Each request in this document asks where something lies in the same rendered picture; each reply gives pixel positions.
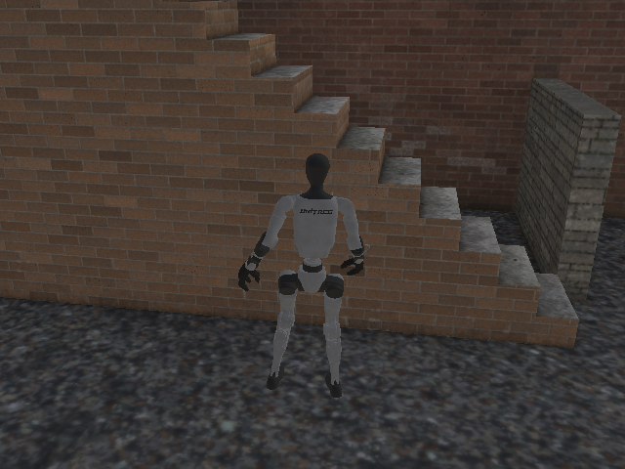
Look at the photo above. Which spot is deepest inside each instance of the stairs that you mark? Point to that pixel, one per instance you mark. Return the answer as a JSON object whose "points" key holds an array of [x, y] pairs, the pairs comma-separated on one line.
{"points": [[145, 143]]}

